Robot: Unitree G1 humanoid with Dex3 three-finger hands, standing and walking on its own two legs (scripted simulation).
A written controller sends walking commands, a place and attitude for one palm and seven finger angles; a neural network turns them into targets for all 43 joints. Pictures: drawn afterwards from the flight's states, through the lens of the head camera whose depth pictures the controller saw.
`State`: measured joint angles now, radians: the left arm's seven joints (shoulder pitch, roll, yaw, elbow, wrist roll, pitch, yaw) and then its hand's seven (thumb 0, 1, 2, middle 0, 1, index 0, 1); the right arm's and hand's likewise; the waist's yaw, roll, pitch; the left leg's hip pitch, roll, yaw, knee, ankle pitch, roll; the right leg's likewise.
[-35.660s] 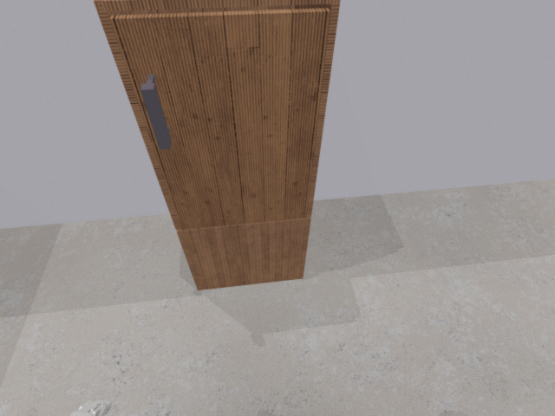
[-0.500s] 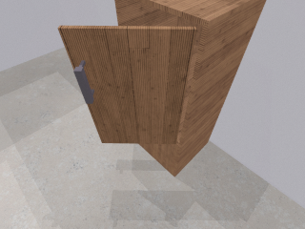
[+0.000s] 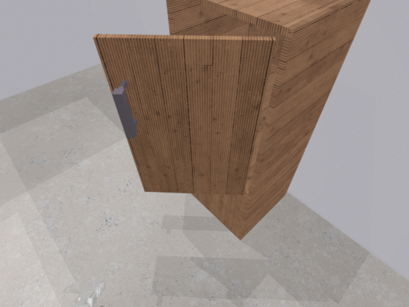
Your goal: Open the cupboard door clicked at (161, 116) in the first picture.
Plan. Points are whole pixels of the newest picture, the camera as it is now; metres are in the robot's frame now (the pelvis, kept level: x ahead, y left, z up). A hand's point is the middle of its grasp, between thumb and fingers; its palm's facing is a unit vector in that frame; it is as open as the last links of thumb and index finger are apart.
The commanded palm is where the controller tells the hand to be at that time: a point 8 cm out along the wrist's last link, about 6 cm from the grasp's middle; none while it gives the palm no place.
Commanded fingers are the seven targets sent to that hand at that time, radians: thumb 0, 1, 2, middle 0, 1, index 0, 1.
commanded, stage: raise the hand with hooked fingers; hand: left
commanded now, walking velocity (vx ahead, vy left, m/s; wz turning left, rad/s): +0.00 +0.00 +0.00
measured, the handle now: (127, 109) +0.54 +0.24 +0.08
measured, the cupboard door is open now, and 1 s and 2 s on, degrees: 44 44 44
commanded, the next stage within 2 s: move the hooked fingers beside the handle in 1.98 s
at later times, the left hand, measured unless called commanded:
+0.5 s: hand (105, 282) +0.17 +0.19 -0.01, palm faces +0.06 -0.99 -0.08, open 9.8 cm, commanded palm +0.15 +0.25 +0.00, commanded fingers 0.00 0.15 0.58 -0.25 -0.78 -0.25 -0.78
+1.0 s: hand (82, 236) +0.23 +0.24 +0.05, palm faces +0.06 -1.00 -0.07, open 12.8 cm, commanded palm +0.20 +0.29 +0.06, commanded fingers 0.00 -0.43 0.33 -0.29 -1.15 -0.29 -1.15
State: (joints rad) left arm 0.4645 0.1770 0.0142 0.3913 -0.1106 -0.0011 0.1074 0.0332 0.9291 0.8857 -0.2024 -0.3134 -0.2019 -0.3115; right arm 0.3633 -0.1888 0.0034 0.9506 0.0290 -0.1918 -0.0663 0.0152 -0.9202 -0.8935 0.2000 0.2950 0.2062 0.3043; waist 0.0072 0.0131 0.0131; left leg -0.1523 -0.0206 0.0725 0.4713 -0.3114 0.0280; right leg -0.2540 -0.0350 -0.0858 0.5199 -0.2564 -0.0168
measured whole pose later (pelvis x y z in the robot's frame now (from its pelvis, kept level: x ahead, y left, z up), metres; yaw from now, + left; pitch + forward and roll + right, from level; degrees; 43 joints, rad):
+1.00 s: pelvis -0.02 +0.00 -0.03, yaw +1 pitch +6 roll -1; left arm 0.18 0.32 0.32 0.13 -0.32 -0.28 -0.37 0.00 -0.21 0.42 -0.28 -1.01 -0.28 -1.01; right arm 0.27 -0.30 0.01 0.59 0.04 -0.28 -0.08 0.01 -0.90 -0.89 0.20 0.30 0.21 0.30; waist 0.01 0.02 -0.06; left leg -0.48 0.01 0.03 0.81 -0.44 0.03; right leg -0.53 -0.03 -0.12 0.76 -0.34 -0.03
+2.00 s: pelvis -0.01 +0.00 -0.01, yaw +1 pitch +2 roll -1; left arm -0.12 0.42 0.44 0.39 -0.31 -0.10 -0.47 -0.01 -0.50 0.30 -0.30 -1.20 -0.30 -1.20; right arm 0.27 -0.28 0.07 0.61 0.05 -0.23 -0.11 0.01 -0.90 -0.89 0.20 0.30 0.21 0.30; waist 0.03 0.03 -0.02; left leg -0.30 0.01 0.05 0.61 -0.35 0.03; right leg -0.36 -0.02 -0.11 0.58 -0.26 -0.03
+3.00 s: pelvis -0.02 +0.01 -0.02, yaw +0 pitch +10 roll -1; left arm -0.65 0.61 0.50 1.01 -0.22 -0.25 -0.54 -0.01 -0.50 0.30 -0.30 -1.20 -0.30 -1.20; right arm 0.38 -0.31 0.05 0.63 0.04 -0.09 -0.08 0.01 -0.90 -0.89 0.20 0.30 0.21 0.30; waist -0.06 0.00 -0.05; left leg -0.52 0.01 0.06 0.72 -0.39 0.04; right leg -0.57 -0.01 -0.09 0.65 -0.27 -0.02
